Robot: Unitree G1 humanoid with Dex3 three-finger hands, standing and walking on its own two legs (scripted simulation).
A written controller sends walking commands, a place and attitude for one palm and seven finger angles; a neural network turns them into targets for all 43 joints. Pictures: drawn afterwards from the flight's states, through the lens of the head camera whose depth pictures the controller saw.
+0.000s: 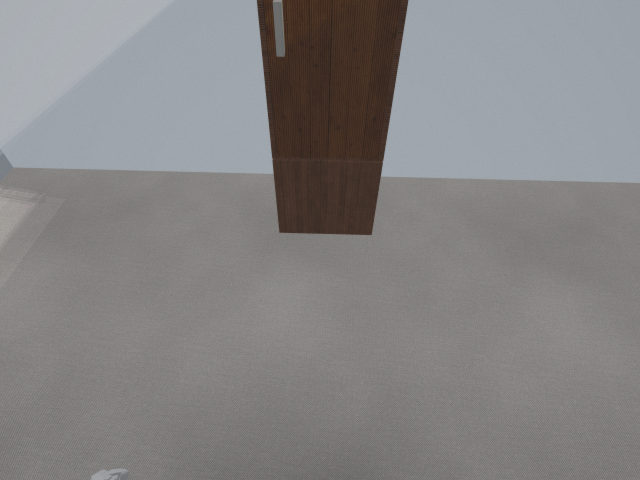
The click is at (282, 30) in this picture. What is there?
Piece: cupboard door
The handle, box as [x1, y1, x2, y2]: [273, 0, 284, 56]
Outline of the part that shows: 273,0 276,56 284,56 282,5 281,0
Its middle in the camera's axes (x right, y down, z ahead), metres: -0.11 -0.58 +1.05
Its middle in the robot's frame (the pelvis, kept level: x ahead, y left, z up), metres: +1.18 +0.18 +0.10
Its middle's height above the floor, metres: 0.87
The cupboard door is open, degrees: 0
